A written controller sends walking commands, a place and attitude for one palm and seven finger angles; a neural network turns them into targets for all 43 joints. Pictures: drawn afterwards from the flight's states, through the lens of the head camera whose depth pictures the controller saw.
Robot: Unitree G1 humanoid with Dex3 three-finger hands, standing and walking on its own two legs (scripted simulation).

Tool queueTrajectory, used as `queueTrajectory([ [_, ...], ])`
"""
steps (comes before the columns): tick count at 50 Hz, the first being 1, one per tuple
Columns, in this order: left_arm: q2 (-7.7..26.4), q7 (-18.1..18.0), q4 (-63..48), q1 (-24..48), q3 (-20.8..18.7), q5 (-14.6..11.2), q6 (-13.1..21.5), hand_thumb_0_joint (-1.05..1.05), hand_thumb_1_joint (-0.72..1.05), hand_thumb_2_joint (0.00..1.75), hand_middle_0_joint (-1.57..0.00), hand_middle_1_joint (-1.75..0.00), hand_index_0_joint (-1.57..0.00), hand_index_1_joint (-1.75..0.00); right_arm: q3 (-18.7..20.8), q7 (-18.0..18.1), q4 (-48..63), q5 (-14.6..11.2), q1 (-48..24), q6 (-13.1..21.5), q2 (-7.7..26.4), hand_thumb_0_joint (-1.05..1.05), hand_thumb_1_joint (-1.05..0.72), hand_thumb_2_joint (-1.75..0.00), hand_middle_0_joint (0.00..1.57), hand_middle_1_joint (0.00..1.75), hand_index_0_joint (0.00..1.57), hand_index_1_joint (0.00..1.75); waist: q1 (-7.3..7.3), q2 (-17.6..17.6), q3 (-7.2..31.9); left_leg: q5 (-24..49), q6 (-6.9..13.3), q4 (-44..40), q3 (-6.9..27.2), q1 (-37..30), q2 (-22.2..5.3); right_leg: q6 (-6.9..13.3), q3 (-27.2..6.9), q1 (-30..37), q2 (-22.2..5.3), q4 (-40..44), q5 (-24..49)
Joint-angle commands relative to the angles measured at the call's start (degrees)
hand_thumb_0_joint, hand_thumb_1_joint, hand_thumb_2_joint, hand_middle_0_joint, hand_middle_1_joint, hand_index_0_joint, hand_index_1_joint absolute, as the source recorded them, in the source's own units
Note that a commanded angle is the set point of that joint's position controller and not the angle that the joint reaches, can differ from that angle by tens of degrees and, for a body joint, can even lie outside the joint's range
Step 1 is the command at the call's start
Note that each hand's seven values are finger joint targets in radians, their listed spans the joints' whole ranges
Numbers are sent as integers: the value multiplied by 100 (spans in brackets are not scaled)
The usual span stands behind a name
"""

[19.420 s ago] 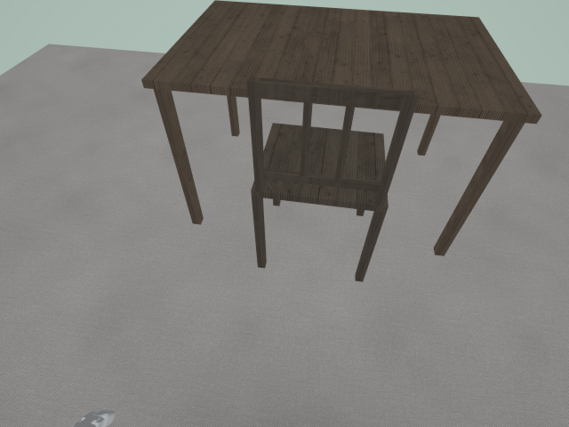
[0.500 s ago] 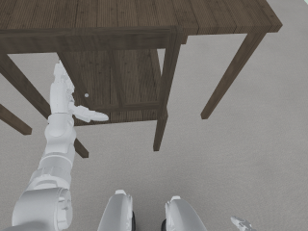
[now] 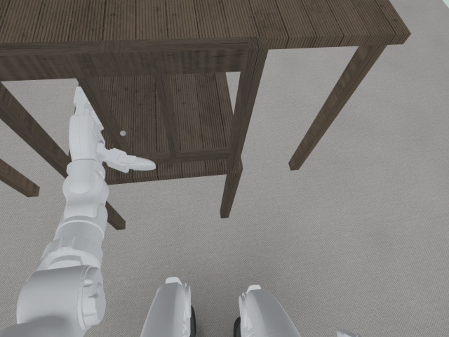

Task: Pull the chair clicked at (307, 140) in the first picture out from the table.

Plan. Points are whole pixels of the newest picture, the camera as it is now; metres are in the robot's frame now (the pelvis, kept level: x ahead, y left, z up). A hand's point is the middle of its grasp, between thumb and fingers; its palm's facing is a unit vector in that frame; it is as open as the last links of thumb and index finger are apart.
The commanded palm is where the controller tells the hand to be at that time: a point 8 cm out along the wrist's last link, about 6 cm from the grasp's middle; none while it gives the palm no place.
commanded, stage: hook a spindle and tug to test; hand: left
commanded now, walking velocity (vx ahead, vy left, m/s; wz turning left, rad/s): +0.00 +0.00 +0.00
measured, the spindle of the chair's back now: (110, 124) +0.49 +0.20 +0.02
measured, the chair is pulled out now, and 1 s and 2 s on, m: -0.01 -0.01 0.04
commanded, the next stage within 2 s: step backward, pulling the chair out in 1.60 s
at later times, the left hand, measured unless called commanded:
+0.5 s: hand (123, 133) +0.46 +0.17 +0.03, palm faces +0.13 -0.99 -0.04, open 15.1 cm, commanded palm +0.43 +0.20 +0.03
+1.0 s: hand (120, 132) +0.46 +0.17 +0.03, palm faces +0.14 -0.99 -0.03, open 5.7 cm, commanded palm +0.42 +0.20 +0.03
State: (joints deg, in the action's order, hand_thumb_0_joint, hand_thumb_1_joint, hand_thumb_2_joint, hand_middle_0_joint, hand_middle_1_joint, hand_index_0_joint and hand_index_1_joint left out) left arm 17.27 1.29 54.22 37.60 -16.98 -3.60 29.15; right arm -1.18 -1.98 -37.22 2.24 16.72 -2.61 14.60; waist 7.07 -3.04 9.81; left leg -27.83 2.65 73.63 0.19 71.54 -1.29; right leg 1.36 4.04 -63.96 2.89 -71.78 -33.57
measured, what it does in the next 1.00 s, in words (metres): stands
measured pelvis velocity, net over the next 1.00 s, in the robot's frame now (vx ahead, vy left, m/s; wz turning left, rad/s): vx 0.01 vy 0.00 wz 0.00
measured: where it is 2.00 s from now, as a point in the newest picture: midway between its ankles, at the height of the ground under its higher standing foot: outside the picture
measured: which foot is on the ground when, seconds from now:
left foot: down 0.00-1.00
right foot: down 0.00-1.00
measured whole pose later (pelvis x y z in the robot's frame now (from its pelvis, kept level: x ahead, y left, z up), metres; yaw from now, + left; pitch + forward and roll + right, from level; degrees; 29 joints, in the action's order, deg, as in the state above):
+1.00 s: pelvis +0.01 +0.00 +0.01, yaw +0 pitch +25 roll -4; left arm 16.1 -0.2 48.6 33.1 -15.3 -5.7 27.3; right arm -0.4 -2.6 -36.4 2.0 15.8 -3.7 14.3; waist 6.6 -2.9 10.2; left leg -28.5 2.7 72.4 -0.1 69.4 -1.3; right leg 1.3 3.6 -61.8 3.0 -70.2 -33.9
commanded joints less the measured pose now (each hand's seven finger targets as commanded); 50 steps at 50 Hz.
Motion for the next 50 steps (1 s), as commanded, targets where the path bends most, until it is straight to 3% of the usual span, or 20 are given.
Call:
queueTrajectory([
  [1,1027,-38,-1039,2226,-134,-9,413,0,-50,30,-6,-8,-6,-8,384,46,381,-3,634,110,975,0,-90,-90,20,30,20,30,159,-341,2627,1665,-135,-724,509,-3015,-39,63,-173,167,0,961,1492],
  [4,953,-43,-1072,2177,-80,6,418,0,-50,30,-6,-8,-6,-8,381,24,432,2,624,74,951,0,-90,-90,20,30,20,30,125,-496,2723,1857,-153,-715,519,-3144,-31,79,-159,169,5,918,1620],
  [5,1062,-55,-946,2088,-199,10,392,0,-50,30,-6,-8,-6,-8,380,25,416,5,628,56,969,0,-90,-90,20,30,20,30,126,-335,2705,1853,-147,-700,510,-3055,-42,67,-162,210,7,917,1651],
  [10,929,-48,-1374,2165,-50,-9,431,0,-50,30,-15,-35,-15,-35,395,21,503,-7,571,21,939,0,-90,-90,20,30,20,30,104,-563,2944,2036,-170,-702,518,-3303,-43,74,-172,249,5,899,1771],
  [15,678,-94,-1325,1934,122,-58,315,0,-50,30,-24,-63,-24,-63,399,15,467,-35,560,-5,923,0,-90,-90,20,30,20,30,174,-328,2716,1999,-154,-730,499,-3189,-42,50,-157,285,12,966,1815],
  [16,807,-114,-1237,1930,11,-44,300,0,-50,30,-25,-68,-25,-68,394,17,458,-32,567,-12,939,0,-90,-90,20,30,20,30,137,-217,2653,1798,-146,-734,497,-3022,-31,48,-170,326,12,979,1679],
  [17,816,-128,-1196,2062,35,-22,305,0,-50,30,-27,-74,-27,-74,387,33,433,-36,543,-9,932,0,-90,-90,20,30,20,30,205,-194,2515,1658,-125,-719,456,-2906,-23,38,-197,296,6,1017,1622],
  [19,953,-143,-1284,2165,-32,21,386,0,-50,30,-31,-85,-31,-85,376,42,443,-20,553,12,935,0,-90,-90,20,30,20,30,156,-290,2562,1655,-124,-722,464,-2935,-14,58,-210,320,7,987,1609],
  [20,794,-123,-1317,2161,72,20,415,0,-50,30,-32,-90,-32,-90,375,33,462,-15,536,22,907,0,-90,-90,20,30,20,30,158,-368,2638,1694,-129,-727,462,-3018,-3,58,-200,313,6,988,1616],
  [25,698,-54,-1299,2069,146,-55,437,0,-22,42,-41,-118,-41,-118,386,23,428,-17,543,44,905,0,-90,-90,20,30,20,30,162,-399,2719,1859,-141,-701,457,-3122,-12,66,-201,340,17,987,1752],
  [27,858,-45,-1425,1887,19,-57,443,0,-11,47,-45,-129,-45,-129,397,19,460,-18,534,41,916,0,-90,-90,20,30,20,30,83,-348,2893,1931,-138,-702,426,-3093,-3,65,-224,529,20,968,1875],
  [30,619,0,-1368,1842,231,-67,397,0,6,54,-50,-145,-50,-145,407,8,443,-51,537,29,904,0,-90,-90,20,30,20,30,147,-380,2682,1942,-157,-745,475,-3214,-32,74,-175,335,22,1001,1795],
  [33,555,-12,-1440,1926,298,-86,398,0,23,61,-50,-145,-50,-145,408,13,438,-39,523,30,910,0,-90,-90,20,30,20,30,174,-343,2677,1807,-132,-749,448,-3120,-13,64,-195,383,12,1039,1732],
  [38,641,23,-1591,1614,211,-129,417,0,51,73,-50,-145,-50,-145,418,3,457,-48,512,39,901,0,-90,-90,20,30,20,30,57,-409,2832,2047,-150,-755,413,-3209,-2,76,-216,571,20,1019,1971],
  [40,549,30,-1538,1619,284,-147,390,0,62,78,-50,-145,-50,-145,416,-3,436,-52,525,35,904,0,-90,-90,20,30,20,30,116,-333,2734,2134,-153,-765,467,-3265,-23,75,-173,475,27,1005,1995],
  [42,665,22,-1608,1560,191,-132,399,0,73,83,-50,-145,-50,-145,436,-1,445,-48,535,28,919,0,-90,-90,20,30,20,30,74,-318,2772,2167,-163,-767,450,-3271,-28,74,-185,524,24,1006,2029],
  [45,634,21,-1755,1482,231,-119,405,0,90,90,-50,-145,-50,-145,441,-10,455,-46,530,34,909,0,-90,-90,20,30,20,30,45,-458,2883,2387,-180,-764,466,-3435,-34,86,-179,528,22,969,2160],
  [48,515,11,-1965,1144,308,-146,389,0,90,90,-50,-145,-50,-145,451,-29,522,-50,508,30,884,0,-90,-90,20,30,20,30,-29,-412,2938,2563,-193,-807,452,-3537,-37,89,-164,672,30,995,2283],
  [49,439,11,-2038,1019,373,-162,366,0,90,90,-50,-145,-50,-145,452,-39,563,-57,492,33,880,0,-90,-90,20,30,20,30,-39,-560,2976,2700,-194,-805,451,-3634,-38,94,-162,642,32,982,2352],
  [50,519,-1,-2070,860,283,-182,349,0,90,90,-50,-145,-50,-145,452,-46,548,-55,490,27,879,0,-90,-90,20,30,20,30,-86,-405,2983,2735,-200,-816,443,-3581,-41,90,-162,768,26,987,2426],
])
